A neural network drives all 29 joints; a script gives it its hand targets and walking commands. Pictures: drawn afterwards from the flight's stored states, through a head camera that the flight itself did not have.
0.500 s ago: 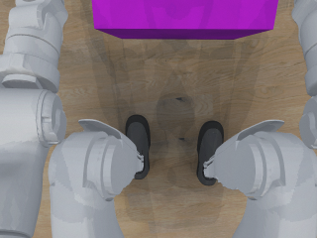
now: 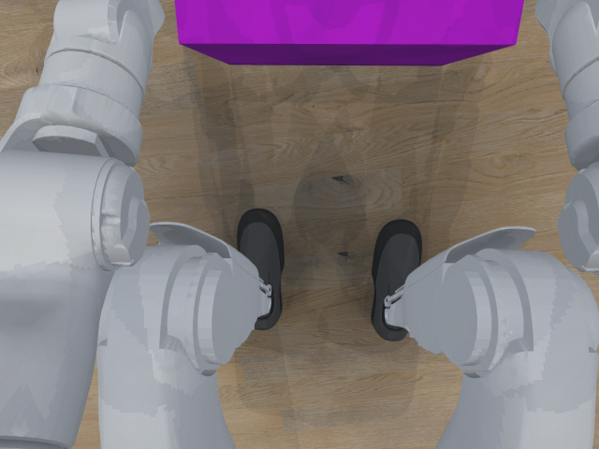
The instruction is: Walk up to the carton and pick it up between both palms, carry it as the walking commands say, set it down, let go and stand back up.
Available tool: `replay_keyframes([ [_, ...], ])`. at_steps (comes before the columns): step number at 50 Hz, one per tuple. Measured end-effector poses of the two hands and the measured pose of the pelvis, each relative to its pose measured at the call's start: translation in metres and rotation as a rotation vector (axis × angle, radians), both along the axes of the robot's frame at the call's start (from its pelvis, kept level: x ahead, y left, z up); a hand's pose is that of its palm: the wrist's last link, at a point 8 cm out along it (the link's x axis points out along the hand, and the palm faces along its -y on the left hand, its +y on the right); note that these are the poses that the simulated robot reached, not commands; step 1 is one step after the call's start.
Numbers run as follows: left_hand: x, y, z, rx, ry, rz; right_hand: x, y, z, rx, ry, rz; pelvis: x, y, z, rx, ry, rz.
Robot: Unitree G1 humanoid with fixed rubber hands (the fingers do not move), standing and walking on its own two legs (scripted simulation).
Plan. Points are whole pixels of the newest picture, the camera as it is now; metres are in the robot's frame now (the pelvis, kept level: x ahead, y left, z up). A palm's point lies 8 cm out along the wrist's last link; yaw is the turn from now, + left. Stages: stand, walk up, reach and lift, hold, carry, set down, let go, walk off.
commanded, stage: reach and lift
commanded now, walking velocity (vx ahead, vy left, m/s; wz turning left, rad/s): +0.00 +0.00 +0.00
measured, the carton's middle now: out of the picture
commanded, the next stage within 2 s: none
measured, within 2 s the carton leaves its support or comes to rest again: leaves its support in 0.98 s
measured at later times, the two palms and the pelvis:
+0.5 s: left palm out of the picture +0.56 +0.19 -0.18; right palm out of the picture +0.57 -0.18 -0.18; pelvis +0.00 +0.00 +0.00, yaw -1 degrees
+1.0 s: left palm out of the picture +0.55 +0.20 -0.17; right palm out of the picture +0.56 -0.17 -0.17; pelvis +0.00 +0.00 +0.00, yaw -1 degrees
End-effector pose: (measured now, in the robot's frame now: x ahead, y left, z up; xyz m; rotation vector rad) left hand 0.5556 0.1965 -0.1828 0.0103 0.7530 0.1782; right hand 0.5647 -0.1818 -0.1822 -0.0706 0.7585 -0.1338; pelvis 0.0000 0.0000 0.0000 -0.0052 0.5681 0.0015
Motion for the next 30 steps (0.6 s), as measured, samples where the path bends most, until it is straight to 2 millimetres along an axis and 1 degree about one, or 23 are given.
replay_keyframes([
  [2, 0.001, -0.004, 0.0, 0.001, -0.002, 0.001, 0.0, 0.0, 0.0, -0.005, 0.001, 0.0, 0.0, 0.0, 0.001, 0.0, 0.001, -0.003],
  [16, 0.001, -0.005, 0.002, 0.037, 0.003, -0.01, 0.001, 0.001, 0.001, -0.02, 0.004, 0.009, 0.0, -0.001, 0.004, 0.009, 0.005, -0.012],
  [22, 0.003, -0.004, 0.003, 0.041, 0.019, -0.031, 0.002, 0.001, 0.002, -0.018, 0.015, 0.018, 0.0, -0.001, 0.0, 0.011, -0.003, -0.018],
  [30, 0.003, -0.002, 0.001, -0.008, 0.017, -0.038, 0.002, -0.001, 0.0, 0.011, 0.018, 0.032, -0.001, -0.001, -0.007, 0.013, -0.012, -0.018],
])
